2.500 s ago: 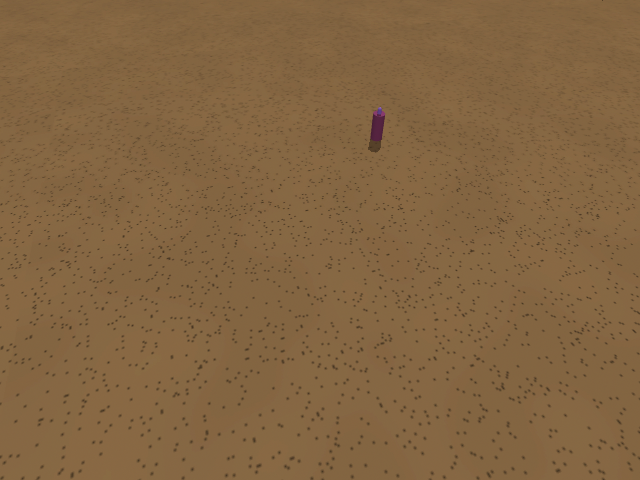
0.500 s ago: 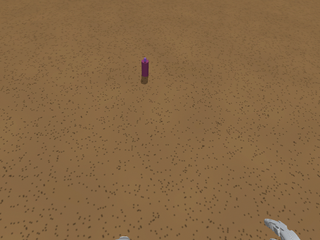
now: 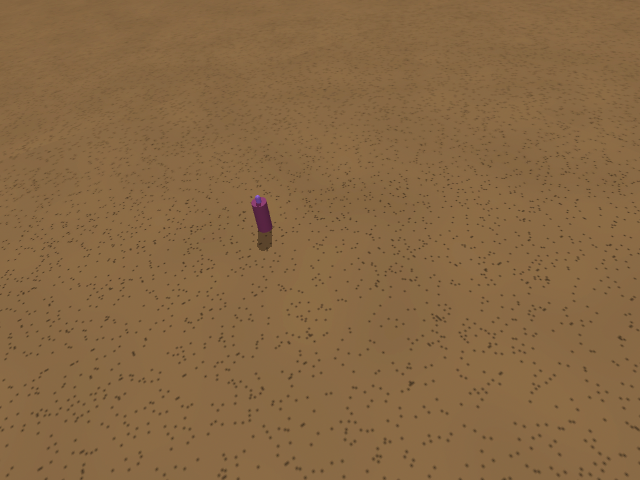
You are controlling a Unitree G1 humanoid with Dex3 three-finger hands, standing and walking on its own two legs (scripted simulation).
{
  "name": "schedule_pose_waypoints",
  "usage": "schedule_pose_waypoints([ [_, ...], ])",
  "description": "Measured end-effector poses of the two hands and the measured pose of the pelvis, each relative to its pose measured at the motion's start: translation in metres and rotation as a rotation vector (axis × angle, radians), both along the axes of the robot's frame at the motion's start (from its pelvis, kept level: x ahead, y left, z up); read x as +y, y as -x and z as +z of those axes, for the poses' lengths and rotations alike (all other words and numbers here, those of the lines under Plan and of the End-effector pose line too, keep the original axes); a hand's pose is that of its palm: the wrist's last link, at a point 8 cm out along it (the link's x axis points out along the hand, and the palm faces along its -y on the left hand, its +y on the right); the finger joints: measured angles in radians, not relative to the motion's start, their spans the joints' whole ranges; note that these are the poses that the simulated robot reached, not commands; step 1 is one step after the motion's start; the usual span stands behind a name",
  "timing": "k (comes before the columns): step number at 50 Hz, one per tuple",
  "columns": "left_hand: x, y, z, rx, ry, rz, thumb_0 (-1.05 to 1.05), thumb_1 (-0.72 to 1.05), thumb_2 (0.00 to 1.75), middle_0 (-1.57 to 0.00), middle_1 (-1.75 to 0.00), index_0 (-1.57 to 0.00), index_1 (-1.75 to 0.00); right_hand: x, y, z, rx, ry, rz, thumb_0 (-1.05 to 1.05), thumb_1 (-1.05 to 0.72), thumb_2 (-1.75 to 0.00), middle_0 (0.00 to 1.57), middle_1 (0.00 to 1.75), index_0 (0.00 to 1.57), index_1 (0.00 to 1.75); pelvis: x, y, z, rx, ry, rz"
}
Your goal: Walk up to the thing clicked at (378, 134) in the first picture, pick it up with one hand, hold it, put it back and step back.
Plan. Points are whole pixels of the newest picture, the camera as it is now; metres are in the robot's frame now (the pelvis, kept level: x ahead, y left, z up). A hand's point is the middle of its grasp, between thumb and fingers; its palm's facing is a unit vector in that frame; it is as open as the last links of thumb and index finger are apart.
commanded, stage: walk up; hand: left
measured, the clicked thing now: (261, 212) +1.32 +0.33 -0.67
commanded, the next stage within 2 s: none
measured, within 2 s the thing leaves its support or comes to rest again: neither
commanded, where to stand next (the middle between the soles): +0.99 +0.11 m, yaw +0 degrees
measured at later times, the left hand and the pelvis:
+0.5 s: hand (127, 406) +0.30 +0.34 -0.14, palm faces -0.03 -0.94 -0.34, open 7.4 cm; pelvis +0.25 +0.06 +0.01, yaw +1 degrees
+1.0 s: hand (180, 274) +0.53 +0.30 -0.10, palm faces +0.00 -0.91 -0.40, open 7.4 cm; pelvis +0.45 +0.03 +0.01, yaw +0 degrees
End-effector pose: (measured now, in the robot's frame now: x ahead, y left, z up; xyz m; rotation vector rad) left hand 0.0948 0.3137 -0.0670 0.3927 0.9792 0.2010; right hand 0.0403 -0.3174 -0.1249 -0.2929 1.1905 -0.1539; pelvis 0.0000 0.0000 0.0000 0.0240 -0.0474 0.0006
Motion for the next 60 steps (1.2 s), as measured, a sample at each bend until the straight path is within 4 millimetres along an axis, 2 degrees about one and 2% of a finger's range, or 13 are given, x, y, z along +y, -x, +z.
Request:
schedule_pose_waypoints([
  [6,0.001,0.000,-0.002,0.139,0.017,0.054,0.01,0.90,0.90,-0.21,-0.30,-0.21,-0.30,0.005,-0.096,0.025,-0.095,-0.004,0.045,0.01,-0.91,-0.90,0.21,0.30,0.20,0.30,0.002,-0.056,0.014,0.011,0.023,-0.016],
  [10,0.015,-0.015,-0.011,0.191,0.024,0.086,0.01,0.90,0.90,-0.21,-0.30,-0.21,-0.30,0.010,-0.148,0.034,-0.090,0.020,0.076,0.01,-0.91,-0.90,0.20,0.30,0.20,0.30,0.009,-0.095,0.013,0.024,0.046,-0.001],
  [15,0.043,-0.054,-0.033,0.219,0.033,0.117,0.01,0.90,0.90,-0.21,-0.30,-0.21,-0.30,0.027,-0.221,0.038,-0.090,0.059,0.116,0.01,-0.91,-0.90,0.20,0.30,0.20,0.30,0.028,-0.153,0.001,0.034,0.072,0.019],
  [19,0.065,-0.101,-0.052,0.241,0.037,0.126,0.01,0.91,0.90,-0.21,-0.30,-0.21,-0.30,0.049,-0.275,0.040,-0.140,0.088,0.129,0.01,-0.91,-0.90,0.20,0.30,0.20,0.30,0.047,-0.197,-0.008,0.028,0.029,0.017],
  [23,0.067,-0.162,-0.046,0.224,0.056,0.071,0.01,0.91,0.90,-0.20,-0.30,-0.21,-0.30,0.064,-0.299,0.052,-0.184,0.081,0.073,0.01,-0.90,-0.90,0.21,0.30,0.20,0.30,0.058,-0.233,0.003,0.013,0.051,0.012],
  [26,0.068,-0.213,-0.037,0.161,0.071,0.044,0.01,0.91,0.90,-0.20,-0.30,-0.21,-0.30,0.070,-0.306,0.057,-0.157,0.077,0.051,0.01,-0.90,-0.90,0.21,0.30,0.20,0.30,0.061,-0.260,0.010,0.008,0.038,0.017],
  [30,0.067,-0.270,-0.029,0.108,0.074,0.015,0.01,0.91,0.90,-0.20,-0.30,-0.20,-0.30,0.069,-0.314,0.053,-0.099,0.072,0.028,0.01,-0.90,-0.90,0.21,0.30,0.20,0.30,0.062,-0.294,0.013,0.001,0.018,0.013],
  [36,0.053,-0.346,-0.021,0.097,0.052,-0.025,0.01,0.91,0.90,-0.20,-0.30,-0.20,-0.30,0.055,-0.336,0.032,-0.035,0.048,-0.010,0.01,-0.90,-0.90,0.21,0.30,0.20,0.30,0.053,-0.347,0.007,0.001,-0.007,0.003],
  [42,0.031,-0.410,-0.019,0.048,0.011,-0.024,0.01,0.91,0.90,-0.20,-0.30,-0.21,-0.30,0.035,-0.383,-0.001,0.009,0.021,-0.033,0.01,-0.90,-0.90,0.21,0.30,0.20,0.30,0.034,-0.402,-0.008,-0.002,0.019,0.009],
  [45,0.023,-0.423,-0.009,0.016,0.014,0.005,0.01,0.91,0.90,-0.21,-0.30,-0.21,-0.30,0.037,-0.416,0.001,0.018,0.002,0.010,0.01,-0.91,-0.90,0.21,0.30,0.20,0.30,0.029,-0.422,0.000,-0.012,-0.009,0.013],
  [50,0.024,-0.424,0.003,0.062,0.008,0.042,0.00,0.91,0.90,-0.21,-0.30,-0.21,-0.30,0.037,-0.474,0.016,-0.046,-0.010,0.037,0.01,-0.91,-0.90,0.21,0.30,0.20,0.30,0.029,-0.454,0.013,-0.015,-0.001,0.005],
  [56,0.042,-0.431,-0.002,0.121,0.010,0.078,0.01,0.90,0.90,-0.21,-0.30,-0.21,-0.30,0.039,-0.524,0.029,-0.050,0.018,0.056,0.01,-0.91,-0.90,0.20,0.30,0.20,0.30,0.039,-0.492,0.015,-0.007,0.035,0.024],
  [60,0.063,-0.443,-0.014,0.139,0.024,0.108,0.01,0.90,0.90,-0.21,-0.30,-0.21,-0.30,0.050,-0.559,0.035,-0.024,0.050,0.087,0.01,-0.91,-0.90,0.20,0.30,0.20,0.30,0.052,-0.522,0.011,-0.001,0.060,0.041],
])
